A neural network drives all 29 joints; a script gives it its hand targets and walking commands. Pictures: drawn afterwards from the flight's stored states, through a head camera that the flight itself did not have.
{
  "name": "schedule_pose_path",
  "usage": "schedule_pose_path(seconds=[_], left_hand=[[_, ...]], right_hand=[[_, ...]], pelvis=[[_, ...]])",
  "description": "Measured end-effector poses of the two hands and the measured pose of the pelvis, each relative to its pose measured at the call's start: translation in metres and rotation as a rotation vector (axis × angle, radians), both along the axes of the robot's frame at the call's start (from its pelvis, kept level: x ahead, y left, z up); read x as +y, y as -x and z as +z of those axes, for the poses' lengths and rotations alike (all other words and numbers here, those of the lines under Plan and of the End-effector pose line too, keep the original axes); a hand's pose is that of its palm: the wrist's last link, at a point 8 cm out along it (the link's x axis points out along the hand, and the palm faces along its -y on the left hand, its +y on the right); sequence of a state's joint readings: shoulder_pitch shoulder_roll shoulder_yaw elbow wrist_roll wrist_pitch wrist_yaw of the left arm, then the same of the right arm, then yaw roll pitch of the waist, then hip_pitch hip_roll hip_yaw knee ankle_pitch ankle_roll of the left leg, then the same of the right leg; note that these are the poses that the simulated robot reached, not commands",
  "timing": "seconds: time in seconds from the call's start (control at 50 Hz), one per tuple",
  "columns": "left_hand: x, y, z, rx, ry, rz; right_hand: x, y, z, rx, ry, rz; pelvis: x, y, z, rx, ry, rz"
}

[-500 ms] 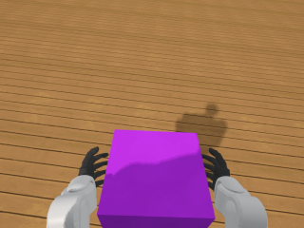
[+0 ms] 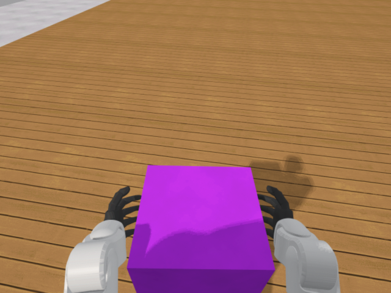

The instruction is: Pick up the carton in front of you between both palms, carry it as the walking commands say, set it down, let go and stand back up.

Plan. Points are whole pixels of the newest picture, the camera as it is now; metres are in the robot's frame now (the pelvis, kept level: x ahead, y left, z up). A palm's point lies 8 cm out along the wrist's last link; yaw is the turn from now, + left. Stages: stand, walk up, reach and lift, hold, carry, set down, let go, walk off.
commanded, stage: carry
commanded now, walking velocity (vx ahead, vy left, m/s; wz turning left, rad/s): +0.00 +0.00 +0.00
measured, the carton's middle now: (197, 242) +0.26 +0.00 +0.00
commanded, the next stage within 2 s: hold in 1.30 s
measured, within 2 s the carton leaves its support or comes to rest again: neither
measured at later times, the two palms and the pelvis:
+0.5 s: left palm (123, 235) +0.26 +0.15 +0.04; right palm (273, 235) +0.26 -0.15 +0.03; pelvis -0.03 +0.00 +0.00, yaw +0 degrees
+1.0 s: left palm (118, 238) +0.24 +0.15 +0.04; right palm (273, 238) +0.25 -0.14 +0.04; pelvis -0.04 +0.01 +0.00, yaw +0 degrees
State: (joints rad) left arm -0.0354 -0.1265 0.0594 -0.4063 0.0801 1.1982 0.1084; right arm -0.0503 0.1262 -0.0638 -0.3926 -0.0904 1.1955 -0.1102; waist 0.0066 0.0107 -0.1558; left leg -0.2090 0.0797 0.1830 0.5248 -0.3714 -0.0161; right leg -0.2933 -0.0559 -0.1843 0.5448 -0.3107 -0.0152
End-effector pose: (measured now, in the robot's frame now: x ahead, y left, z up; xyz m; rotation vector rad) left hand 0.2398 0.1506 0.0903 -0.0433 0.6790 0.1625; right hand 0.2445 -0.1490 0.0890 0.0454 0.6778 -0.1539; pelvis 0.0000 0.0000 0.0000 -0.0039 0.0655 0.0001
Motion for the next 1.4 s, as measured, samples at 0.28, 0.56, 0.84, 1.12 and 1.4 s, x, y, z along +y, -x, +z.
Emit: schedule_pose_path(seconds=[0.28,0.56,0.84,1.12,1.4], left_hand=[[-0.004,-0.011,-0.037,0.032,-0.058,-0.05],[0.0,-0.016,-0.055,-0.003,-0.083,-0.059],[0.002,-0.008,-0.047,-0.01,-0.078,-0.058],[0.006,-0.003,-0.046,-0.01,-0.077,-0.057],[0.011,0.01,-0.045,-0.003,-0.083,-0.062]], right_hand=[[-0.002,-0.006,-0.036,0.032,0.058,0.028],[0.001,-0.014,-0.054,-0.003,0.084,0.047],[0.003,-0.005,-0.046,-0.01,0.081,0.043],[0.007,0.0,-0.045,-0.01,0.082,0.043],[0.011,0.013,-0.043,-0.004,0.09,0.057]], pelvis=[[-0.001,0.012,0.001,-0.02,-0.002,0.0],[0.001,0.033,0.004,-0.031,-0.005,0.001],[0.004,0.04,0.003,-0.029,-0.004,0.001],[0.007,0.046,0.003,-0.032,-0.004,0.001],[0.01,0.053,0.01,-0.121,-0.001,0.016]])
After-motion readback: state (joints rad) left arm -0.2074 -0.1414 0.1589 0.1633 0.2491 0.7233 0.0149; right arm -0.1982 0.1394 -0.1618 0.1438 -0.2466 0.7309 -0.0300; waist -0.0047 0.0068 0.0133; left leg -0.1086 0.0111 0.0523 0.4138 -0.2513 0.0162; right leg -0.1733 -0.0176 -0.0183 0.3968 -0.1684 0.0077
